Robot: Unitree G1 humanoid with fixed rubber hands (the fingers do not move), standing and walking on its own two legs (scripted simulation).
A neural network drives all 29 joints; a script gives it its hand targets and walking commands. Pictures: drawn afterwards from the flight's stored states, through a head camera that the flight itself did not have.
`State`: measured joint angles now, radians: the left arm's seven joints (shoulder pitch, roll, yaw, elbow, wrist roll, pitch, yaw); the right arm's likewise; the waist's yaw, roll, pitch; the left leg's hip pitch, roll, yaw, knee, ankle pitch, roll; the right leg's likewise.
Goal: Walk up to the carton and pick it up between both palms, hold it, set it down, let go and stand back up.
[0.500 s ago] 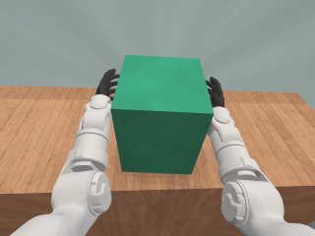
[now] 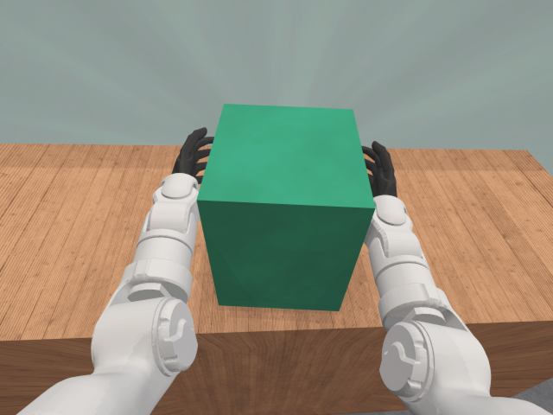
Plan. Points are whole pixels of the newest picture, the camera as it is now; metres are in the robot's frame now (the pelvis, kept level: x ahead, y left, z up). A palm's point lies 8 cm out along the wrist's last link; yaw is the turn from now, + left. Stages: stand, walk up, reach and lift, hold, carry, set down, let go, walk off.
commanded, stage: set down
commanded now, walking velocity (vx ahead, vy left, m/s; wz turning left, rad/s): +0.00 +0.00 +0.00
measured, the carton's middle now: (283, 210) +0.40 -0.03 +0.08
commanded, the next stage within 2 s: none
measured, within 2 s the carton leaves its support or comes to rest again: rests again in 1.10 s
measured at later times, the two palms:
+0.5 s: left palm (191, 188) +0.43 +0.12 +0.10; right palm (377, 206) +0.38 -0.17 +0.10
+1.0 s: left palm (188, 199) +0.43 +0.12 +0.08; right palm (371, 217) +0.38 -0.17 +0.09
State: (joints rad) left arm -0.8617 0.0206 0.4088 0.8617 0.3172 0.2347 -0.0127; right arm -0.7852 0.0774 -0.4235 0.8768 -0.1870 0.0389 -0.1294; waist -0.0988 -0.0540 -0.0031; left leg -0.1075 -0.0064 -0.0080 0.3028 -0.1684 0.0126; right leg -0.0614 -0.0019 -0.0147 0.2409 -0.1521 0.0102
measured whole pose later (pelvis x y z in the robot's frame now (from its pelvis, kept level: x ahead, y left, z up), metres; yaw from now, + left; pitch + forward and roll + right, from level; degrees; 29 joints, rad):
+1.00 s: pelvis +0.00 +0.01 +0.00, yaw -2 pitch +3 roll -1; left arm -0.83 0.00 0.44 0.98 0.34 0.05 -0.02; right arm -0.71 0.13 -0.55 0.87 -0.34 -0.10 -0.09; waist -0.06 -0.03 -0.02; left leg -0.20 0.00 0.04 0.31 -0.17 0.03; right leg -0.16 -0.01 -0.04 0.24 -0.13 0.02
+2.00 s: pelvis +0.01 +0.00 +0.00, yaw -3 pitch +4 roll -1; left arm -0.83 -0.05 0.56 0.91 0.44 -0.02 -0.07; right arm -0.69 0.16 -0.62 0.81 -0.42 -0.19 -0.04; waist -0.03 -0.04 0.03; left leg -0.19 0.01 0.07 0.30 -0.17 0.02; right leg -0.17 -0.01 -0.04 0.25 -0.14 0.01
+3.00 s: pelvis -0.03 +0.00 -0.02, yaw -3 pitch +15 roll -1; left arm -1.12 0.31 -0.12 1.47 -0.31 -0.12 0.03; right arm -1.03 -0.22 0.00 1.28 0.34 -0.04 -0.15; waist -0.09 0.00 -0.22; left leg -0.61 0.03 0.03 0.56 -0.22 0.01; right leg -0.58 0.01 -0.06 0.49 -0.18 -0.01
